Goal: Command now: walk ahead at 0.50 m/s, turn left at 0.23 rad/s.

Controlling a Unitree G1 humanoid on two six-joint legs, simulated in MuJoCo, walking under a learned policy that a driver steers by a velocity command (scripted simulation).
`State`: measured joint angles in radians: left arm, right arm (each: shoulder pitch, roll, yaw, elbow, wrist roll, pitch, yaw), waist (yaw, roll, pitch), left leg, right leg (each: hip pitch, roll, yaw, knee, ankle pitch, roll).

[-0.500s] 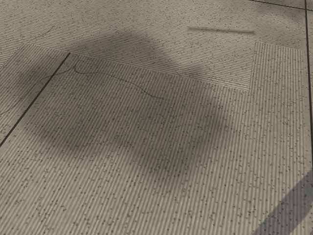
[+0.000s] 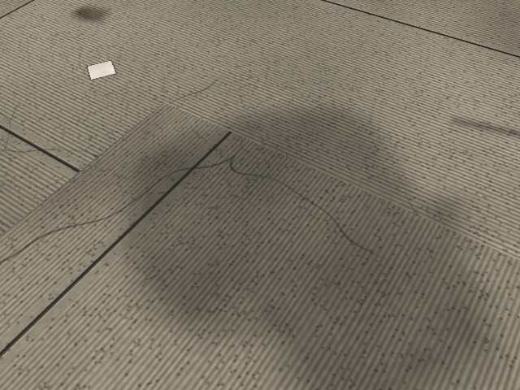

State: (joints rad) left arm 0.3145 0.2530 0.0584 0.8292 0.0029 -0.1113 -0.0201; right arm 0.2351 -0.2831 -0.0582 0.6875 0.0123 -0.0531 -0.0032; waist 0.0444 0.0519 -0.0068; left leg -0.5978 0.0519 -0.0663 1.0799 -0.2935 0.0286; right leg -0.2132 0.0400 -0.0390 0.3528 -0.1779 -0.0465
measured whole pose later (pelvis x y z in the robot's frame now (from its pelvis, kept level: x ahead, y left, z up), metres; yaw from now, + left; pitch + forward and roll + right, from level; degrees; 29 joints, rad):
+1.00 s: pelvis +0.51 -0.03 -0.01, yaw -18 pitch +2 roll +0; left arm 0.25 0.28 0.07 0.71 -0.01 -0.05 -0.03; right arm 0.19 -0.29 -0.05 0.74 0.00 -0.12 -0.01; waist 0.01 0.02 0.05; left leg -0.49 0.07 -0.05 1.18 -0.36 -0.01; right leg -0.34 0.10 0.01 0.47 -0.17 -0.10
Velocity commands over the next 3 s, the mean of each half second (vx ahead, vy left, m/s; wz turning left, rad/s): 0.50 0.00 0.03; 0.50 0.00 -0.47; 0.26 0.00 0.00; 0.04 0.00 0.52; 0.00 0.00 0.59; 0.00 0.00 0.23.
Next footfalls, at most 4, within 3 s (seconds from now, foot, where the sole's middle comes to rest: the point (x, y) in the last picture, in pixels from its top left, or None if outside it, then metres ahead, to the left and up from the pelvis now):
0.28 left None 0.30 0.16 -0.78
0.84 right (336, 361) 0.58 -0.11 -0.78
1.30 left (299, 261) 0.88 -0.02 -0.78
1.72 right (372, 288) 0.80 -0.23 -0.78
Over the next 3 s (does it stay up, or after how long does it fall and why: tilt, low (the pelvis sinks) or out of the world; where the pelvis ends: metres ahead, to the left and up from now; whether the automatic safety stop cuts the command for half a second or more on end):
stays up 0.73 -0.07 -0.01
